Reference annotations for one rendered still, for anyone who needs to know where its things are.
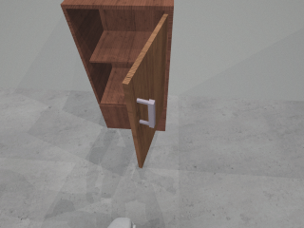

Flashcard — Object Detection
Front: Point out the handle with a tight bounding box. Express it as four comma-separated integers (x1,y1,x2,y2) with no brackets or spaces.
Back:
137,98,156,128

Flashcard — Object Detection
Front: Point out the cupboard door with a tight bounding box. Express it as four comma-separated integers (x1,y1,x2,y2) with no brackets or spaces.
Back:
122,13,168,168

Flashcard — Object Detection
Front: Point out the left robot thigh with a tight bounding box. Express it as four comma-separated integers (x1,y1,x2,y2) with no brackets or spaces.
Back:
107,218,136,228

